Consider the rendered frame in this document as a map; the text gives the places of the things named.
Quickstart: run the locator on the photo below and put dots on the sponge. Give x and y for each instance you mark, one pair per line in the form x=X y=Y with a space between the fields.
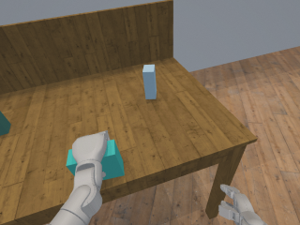
x=112 y=162

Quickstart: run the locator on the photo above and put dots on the robot left forearm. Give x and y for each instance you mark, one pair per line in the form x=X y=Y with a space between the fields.
x=85 y=199

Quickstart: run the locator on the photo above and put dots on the right robot hand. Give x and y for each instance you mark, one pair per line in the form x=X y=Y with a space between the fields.
x=241 y=204

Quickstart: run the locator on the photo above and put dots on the table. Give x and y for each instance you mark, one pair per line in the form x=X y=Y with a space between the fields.
x=65 y=77

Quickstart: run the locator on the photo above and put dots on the robot right forearm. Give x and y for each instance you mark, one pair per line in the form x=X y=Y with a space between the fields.
x=250 y=218

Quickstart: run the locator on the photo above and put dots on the left robot hand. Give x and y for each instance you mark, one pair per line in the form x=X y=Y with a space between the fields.
x=91 y=147

